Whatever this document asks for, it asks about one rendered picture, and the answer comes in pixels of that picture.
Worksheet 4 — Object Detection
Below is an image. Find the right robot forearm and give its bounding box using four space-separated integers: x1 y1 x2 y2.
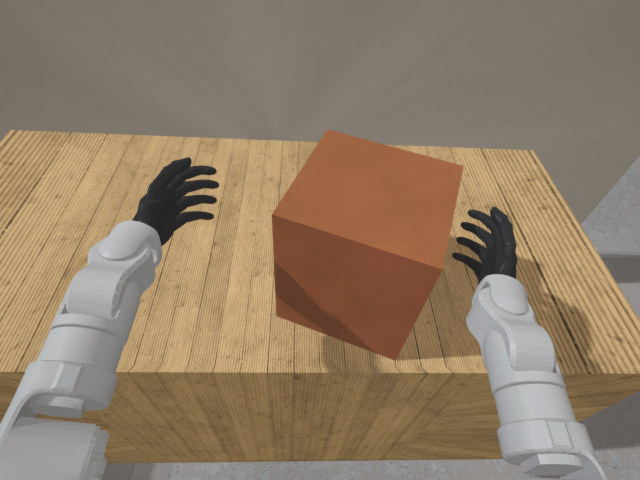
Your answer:
466 274 608 480

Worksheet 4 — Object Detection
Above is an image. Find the left robot hand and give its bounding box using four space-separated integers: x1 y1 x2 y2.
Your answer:
133 157 219 246

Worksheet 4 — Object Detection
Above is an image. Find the pedestal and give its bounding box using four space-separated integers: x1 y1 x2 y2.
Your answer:
0 130 640 463

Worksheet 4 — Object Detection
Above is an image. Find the right robot hand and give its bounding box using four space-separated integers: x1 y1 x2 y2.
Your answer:
452 207 517 285

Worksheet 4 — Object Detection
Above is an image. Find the left robot upper arm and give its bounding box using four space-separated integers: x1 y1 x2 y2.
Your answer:
0 417 110 480

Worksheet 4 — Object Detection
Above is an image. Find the carton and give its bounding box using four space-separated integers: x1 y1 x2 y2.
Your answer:
272 129 464 361

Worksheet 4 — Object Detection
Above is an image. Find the left robot forearm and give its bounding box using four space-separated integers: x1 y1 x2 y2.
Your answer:
0 220 162 449

